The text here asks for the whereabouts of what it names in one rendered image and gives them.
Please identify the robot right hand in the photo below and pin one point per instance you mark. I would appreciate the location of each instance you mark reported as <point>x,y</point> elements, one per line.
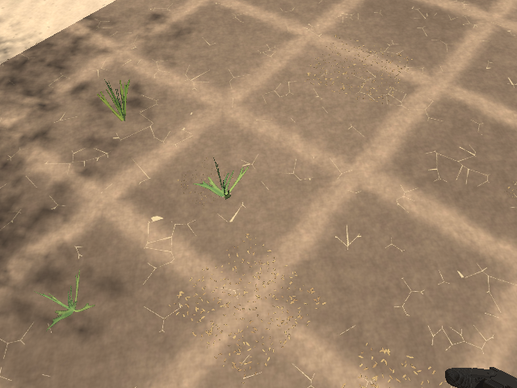
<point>479,378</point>

